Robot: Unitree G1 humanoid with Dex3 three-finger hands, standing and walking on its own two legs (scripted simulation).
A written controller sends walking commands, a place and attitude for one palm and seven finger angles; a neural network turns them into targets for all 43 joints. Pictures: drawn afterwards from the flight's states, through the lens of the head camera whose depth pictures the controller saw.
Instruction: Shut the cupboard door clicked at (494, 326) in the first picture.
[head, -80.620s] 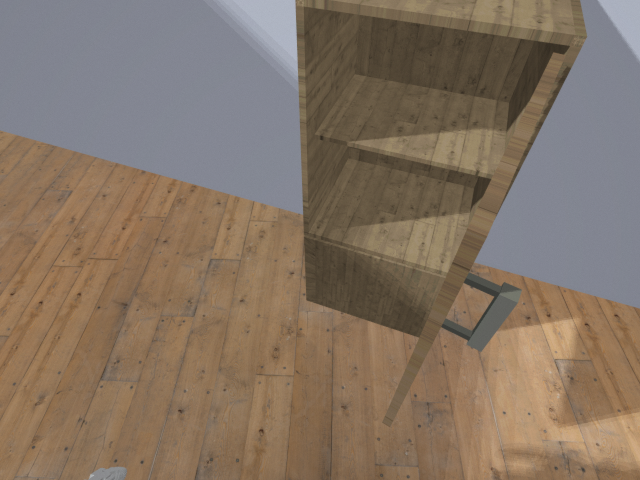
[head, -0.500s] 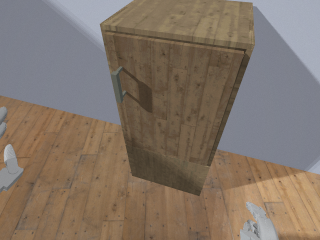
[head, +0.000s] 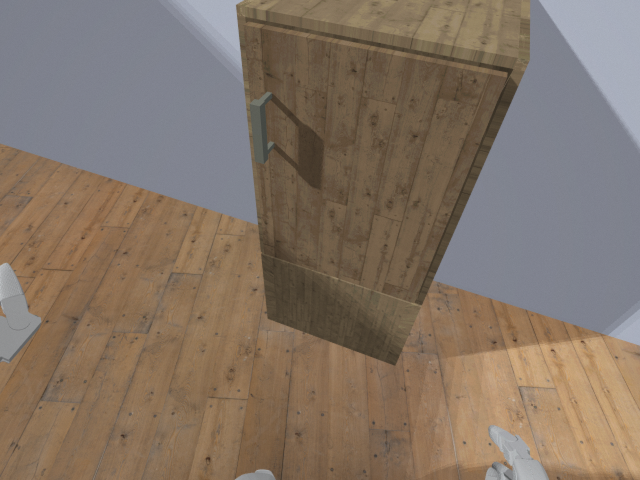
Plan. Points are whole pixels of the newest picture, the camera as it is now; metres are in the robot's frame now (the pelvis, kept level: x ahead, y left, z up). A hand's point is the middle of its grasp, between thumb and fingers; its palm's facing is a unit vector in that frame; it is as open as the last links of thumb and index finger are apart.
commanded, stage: step back with the hand held close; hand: left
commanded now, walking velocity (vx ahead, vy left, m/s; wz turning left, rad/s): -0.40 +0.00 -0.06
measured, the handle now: (264, 128) +0.70 +0.15 +0.07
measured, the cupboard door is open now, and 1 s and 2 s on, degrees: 0 0 0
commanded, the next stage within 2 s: stop stepping back and stand still in 0.38 s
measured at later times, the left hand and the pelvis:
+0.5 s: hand out of the picture +0.12 +0.28 +0.20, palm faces +0.42 -0.81 -0.41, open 7.5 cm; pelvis -0.08 +0.02 +0.00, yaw +0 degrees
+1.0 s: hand out of the picture +0.01 +0.31 +0.20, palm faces +0.35 -0.86 -0.38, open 7.5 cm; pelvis -0.21 +0.07 +0.02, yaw -4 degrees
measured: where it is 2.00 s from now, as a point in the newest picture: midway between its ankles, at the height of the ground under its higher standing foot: outside the picture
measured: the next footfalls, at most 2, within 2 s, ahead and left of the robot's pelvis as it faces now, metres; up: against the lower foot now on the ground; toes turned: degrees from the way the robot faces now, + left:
right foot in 0.20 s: -0.04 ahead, -0.13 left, +0.00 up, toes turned +6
left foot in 0.78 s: -0.02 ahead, +0.14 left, +0.00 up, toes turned +0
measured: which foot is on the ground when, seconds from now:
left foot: down 0.00-0.66, up 0.68-0.76, down 0.78-1.00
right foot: down 0.00-0.04, up 0.06-0.18, down 0.20-0.78, up 0.80-1.00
